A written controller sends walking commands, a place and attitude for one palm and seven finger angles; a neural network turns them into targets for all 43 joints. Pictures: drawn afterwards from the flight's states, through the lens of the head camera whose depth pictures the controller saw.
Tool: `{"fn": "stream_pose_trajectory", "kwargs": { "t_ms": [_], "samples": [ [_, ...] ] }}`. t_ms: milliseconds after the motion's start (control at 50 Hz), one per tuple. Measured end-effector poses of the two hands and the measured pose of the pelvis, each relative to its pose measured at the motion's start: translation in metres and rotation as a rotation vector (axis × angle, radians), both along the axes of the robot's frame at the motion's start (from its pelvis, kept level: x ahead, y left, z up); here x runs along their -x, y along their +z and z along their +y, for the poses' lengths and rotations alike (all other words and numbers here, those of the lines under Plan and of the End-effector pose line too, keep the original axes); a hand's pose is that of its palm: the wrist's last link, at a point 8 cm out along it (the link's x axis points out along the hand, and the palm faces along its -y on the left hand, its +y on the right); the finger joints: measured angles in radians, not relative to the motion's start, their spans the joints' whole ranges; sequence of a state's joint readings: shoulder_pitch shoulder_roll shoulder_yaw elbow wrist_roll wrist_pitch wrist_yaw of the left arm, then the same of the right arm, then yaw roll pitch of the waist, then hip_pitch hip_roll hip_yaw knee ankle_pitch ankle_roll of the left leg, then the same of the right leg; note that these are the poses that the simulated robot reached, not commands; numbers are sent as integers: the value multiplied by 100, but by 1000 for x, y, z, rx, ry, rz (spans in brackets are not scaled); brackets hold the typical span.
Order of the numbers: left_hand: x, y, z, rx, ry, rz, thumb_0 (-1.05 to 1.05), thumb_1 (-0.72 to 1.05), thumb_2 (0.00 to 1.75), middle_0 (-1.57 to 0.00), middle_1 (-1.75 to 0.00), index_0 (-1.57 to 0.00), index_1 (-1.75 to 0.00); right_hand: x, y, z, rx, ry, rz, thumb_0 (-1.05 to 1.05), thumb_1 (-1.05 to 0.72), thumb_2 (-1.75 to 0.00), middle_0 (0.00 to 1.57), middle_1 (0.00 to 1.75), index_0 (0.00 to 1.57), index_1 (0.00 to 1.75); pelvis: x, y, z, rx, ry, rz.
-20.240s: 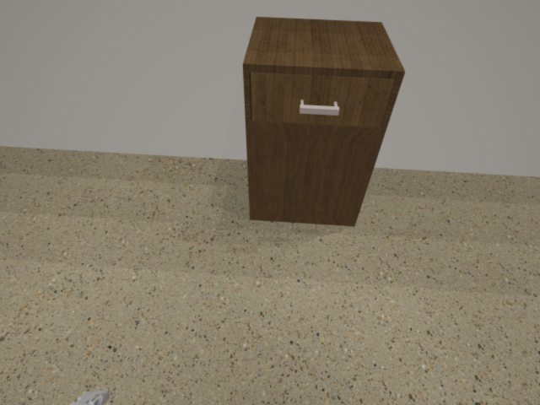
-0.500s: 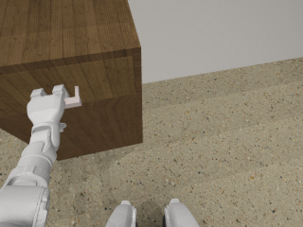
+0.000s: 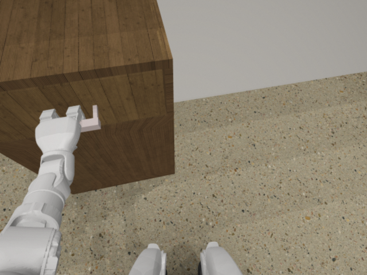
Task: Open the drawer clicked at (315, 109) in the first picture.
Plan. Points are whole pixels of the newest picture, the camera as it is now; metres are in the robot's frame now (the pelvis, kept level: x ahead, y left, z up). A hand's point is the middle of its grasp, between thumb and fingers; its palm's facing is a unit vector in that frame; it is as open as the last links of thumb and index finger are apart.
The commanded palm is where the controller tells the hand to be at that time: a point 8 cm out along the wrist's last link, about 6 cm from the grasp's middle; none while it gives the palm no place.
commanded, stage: pull the drawer open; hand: left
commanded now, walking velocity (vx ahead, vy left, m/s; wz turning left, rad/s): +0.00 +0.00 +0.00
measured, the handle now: (71, 120) +0.47 +0.28 -0.02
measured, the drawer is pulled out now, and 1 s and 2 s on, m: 0.00 0.12 0.23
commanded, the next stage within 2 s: none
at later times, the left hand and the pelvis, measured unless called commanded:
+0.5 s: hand (70, 161) +0.37 +0.27 -0.04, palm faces -0.03 -0.05 -1.00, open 5.4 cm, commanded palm +0.34 +0.26 +0.01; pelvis +0.02 +0.01 +0.02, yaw +0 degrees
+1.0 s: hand (70, 192) +0.30 +0.25 -0.04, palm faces -0.04 -0.06 -1.00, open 5.5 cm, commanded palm +0.27 +0.24 +0.01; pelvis +0.02 +0.00 +0.02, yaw +0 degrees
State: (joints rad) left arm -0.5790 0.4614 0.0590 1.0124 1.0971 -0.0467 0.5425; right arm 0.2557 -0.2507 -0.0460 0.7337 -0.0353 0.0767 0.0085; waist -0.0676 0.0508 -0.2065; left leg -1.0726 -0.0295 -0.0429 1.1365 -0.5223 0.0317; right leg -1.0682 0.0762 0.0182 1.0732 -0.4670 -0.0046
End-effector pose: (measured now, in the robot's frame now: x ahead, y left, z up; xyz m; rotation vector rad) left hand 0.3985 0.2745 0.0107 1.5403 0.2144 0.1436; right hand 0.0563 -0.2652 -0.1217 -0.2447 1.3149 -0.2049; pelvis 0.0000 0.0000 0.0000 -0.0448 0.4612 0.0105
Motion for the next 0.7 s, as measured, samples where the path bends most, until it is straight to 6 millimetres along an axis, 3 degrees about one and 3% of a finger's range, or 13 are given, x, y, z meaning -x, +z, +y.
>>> {"fn": "stream_pose_trajectory", "kwargs": {
  "t_ms": [260,700],
  "samples": [
    [17,0,-3,25,-2,-4,2,76,81,-33,-135,-41,-135,-12,7,2,-13,-18,-25,0,-91,-90,21,30,20,30,-11,7,2,-3,-15,-15],
    [76,0,-17,26,15,-5,2,75,82,-32,-135,-41,-135,-90,29,19,-35,62,-212,0,-91,-90,21,30,20,30,-24,20,6,-1,-1,-77]
  ]
}}
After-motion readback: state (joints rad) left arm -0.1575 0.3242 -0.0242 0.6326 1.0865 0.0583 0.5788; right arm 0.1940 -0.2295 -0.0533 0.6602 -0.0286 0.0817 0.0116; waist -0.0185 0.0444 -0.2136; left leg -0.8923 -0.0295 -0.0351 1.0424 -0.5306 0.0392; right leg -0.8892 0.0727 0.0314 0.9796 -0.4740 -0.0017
